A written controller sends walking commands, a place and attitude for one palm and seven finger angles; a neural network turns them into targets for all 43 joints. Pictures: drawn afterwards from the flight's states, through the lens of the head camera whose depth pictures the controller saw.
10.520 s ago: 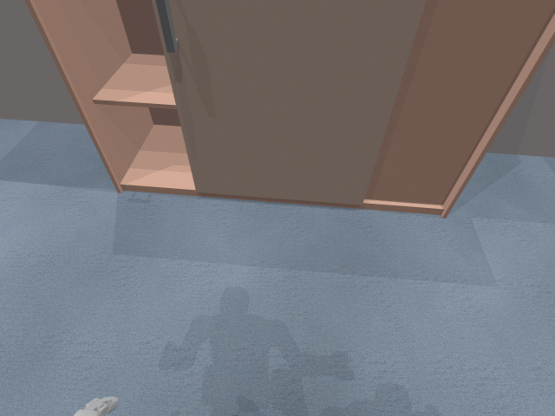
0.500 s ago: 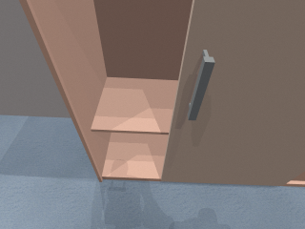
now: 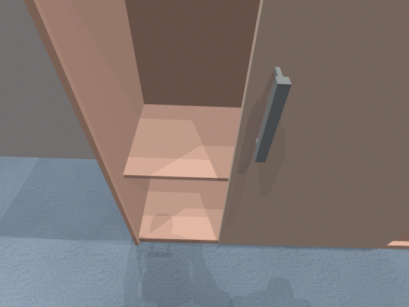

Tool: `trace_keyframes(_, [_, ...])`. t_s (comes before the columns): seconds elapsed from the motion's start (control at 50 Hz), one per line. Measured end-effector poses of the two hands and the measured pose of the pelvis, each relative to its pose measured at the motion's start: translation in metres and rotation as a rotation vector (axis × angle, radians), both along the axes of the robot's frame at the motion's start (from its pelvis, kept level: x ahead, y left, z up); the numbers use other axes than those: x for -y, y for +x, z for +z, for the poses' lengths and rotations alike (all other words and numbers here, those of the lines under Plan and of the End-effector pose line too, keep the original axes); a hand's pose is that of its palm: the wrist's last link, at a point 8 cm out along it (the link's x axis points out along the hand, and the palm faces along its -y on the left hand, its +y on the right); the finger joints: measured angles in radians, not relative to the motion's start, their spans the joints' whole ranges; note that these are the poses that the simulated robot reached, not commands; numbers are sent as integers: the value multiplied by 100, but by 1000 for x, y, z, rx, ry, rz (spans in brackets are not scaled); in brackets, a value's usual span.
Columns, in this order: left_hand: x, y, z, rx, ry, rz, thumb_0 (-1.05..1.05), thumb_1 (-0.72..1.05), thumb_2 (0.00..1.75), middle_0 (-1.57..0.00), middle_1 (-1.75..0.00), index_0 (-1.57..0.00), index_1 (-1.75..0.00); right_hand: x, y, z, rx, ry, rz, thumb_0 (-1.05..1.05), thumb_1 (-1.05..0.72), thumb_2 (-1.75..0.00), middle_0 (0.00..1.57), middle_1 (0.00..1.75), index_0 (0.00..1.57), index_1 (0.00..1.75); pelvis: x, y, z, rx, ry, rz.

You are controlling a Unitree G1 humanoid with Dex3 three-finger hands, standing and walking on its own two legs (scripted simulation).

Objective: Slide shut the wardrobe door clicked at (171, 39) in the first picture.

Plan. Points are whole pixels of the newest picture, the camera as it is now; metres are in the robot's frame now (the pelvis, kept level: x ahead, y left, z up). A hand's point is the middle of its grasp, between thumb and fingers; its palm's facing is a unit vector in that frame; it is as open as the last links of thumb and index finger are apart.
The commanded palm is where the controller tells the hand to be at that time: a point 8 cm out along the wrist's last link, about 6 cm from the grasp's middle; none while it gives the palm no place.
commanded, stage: look again from close up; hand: right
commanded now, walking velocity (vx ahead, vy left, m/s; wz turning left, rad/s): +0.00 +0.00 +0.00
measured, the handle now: (267, 118) +0.50 -0.11 +0.11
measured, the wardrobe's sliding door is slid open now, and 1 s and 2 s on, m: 0.39 0.39 0.39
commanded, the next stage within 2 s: raise the hand with hooked fingers in 0.34 s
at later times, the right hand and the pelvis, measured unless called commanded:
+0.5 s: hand out of the picture +0.02 -0.18 -0.16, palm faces +0.12 +0.97 -0.20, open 7.3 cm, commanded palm +0.10 -0.21 -0.07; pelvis +0.00 +0.00 +0.00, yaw +0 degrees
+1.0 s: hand out of the picture +0.12 -0.22 -0.02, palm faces +0.15 +0.99 -0.04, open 9.4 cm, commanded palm +0.13 -0.26 +0.00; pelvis -0.04 -0.02 -0.07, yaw -4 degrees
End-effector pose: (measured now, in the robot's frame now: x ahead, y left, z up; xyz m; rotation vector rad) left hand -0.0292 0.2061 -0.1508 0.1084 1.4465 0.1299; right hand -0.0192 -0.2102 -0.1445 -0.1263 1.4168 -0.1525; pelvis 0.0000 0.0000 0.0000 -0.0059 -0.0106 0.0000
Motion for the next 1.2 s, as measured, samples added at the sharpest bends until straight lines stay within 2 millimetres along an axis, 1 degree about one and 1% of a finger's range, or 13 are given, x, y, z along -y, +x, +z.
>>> trace_keyframes(0.48, [-1, 8, 1, 29, 5, 5, 0, 91, 90, -20, -30, -20, -30, 4, 9, 3, 38, -14, -39, 2, -93, -89, 20, 30, 20, 30, 0, 2, -2, -6, 10, 4])
trace_keyframes(0.52, [-9, 25, 6, 163, 48, -17, 1, 91, 90, -20, -30, -20, -30, 24, 43, 30, 251, -67, -73, 5, -96, -89, 20, 30, 20, 30, 2, -2, -4, 1, 6, 5])
trace_keyframes(0.58, [-24, 61, 13, 381, 86, -42, 2, 92, 90, -20, -30, -20, -30, 42, 108, 87, 636, -134, -62, 5, -95, -88, 20, 32, 20, 32, 8, -7, -6, -10, 3, -27])
trace_keyframes(0.64, [-37, 109, 27, 607, 122, -83, 2, 92, 90, -20, -30, -20, -30, 39, 170, 146, 1025, -109, 10, 4, -89, -86, 20, 35, 20, 34, 13, -14, -12, -42, 3, -51])
trace_keyframes(0.7, [-43, 153, 52, 809, 152, -120, 2, 92, 90, -20, -30, -20, -30, 22, 205, 177, 1344, 31, 81, 3, -83, -84, 20, 38, 20, 38, 13, -21, -23, -91, -1, -43])
trace_keyframes(0.74, [-44, 177, 71, 920, 164, -160, 2, 91, 90, -20, -30, -20, -30, 8, 207, 177, 1465, 155, 138, 2, -78, -83, 20, 40, 20, 40, 13, -25, -31, -110, -4, -31])
trace_keyframes(0.8, [-40, 206, 92, 1031, 182, -221, 1, 91, 90, -20, -30, -20, -30, 1, 188, 153, 1453, 243, 234, 1, -70, -80, 21, 44, 21, 44, 13, -29, -43, -128, -6, -21])
trace_keyframes(0.88, [-25, 231, 101, 1083, 176, -282, 1, 91, 90, -20, -30, -20, -30, 19, 145, 112, 1267, 216, 167, 1, -60, -76, 22, 50, 22, 50, 15, -33, -56, -140, -1, -32])
trace_keyframes(0.92, [-12, 238, 96, 1081, 159, -317, 1, 91, 90, -20, -30, -20, -30, 36, 126, 104, 1233, 146, 93, 1, -55, -74, 23, 53, 23, 53, 16, -35, -61, -150, 10, -44])
trace_keyframes(0.98, [11, 237, 78, 1044, 112, -364, 1, 91, 90, -20, -30, -20, -30, 59, 114, 118, 1306, 23, 42, 1, -47, -71, 23, 58, 23, 58, 17, -38, -67, -153, 33, -68])
trace_keyframes(1.02, [28, 230, 62, 1004, 69, -389, 1, 90, 90, -20, -30, -20, -30, 66, 118, 137, 1409, -16, 67, 1, -43, -69, 23, 61, 23, 61, 19, -42, -69, -150, 50, -83])
trace_keyframes(1.1, [53, 203, 33, 913, -14, -373, 1, 90, 90, -20, -30, -20, -30, 57, 149, 172, 1549, 42, 232, 1, -33, -65, 23, 67, 23, 67, 24, -48, -69, -139, 68, -96])
trace_keyframes(1.2, [56, 158, 21, 810, -44, -244, 1, 90, 90, -21, -30, -21, -30, 49, 188, 166, 1367, 181, 341, 1, -22, -60, 24, 74, 24, 74, 28, -48, -58, -140, 50, -67])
